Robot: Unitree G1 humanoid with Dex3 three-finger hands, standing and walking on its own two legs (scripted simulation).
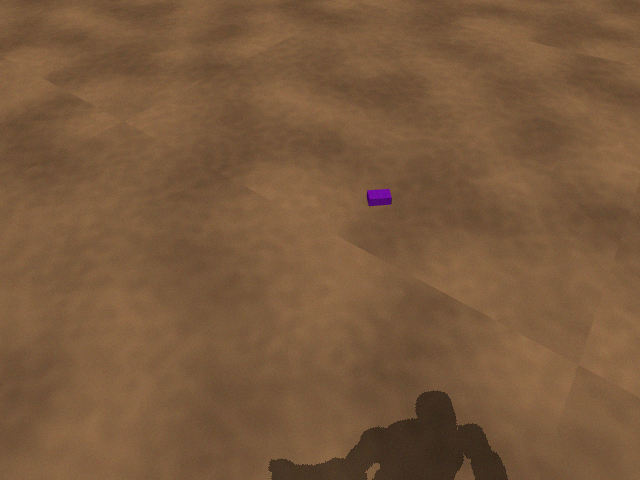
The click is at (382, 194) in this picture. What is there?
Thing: flat box
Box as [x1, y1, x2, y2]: [367, 189, 391, 205]
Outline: 389,190 367,190 368,204 390,204 391,197
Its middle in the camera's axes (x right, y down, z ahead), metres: +0.27 -0.20 +1.84
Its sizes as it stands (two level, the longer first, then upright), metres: 0.103 0.063 0.043
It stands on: the floor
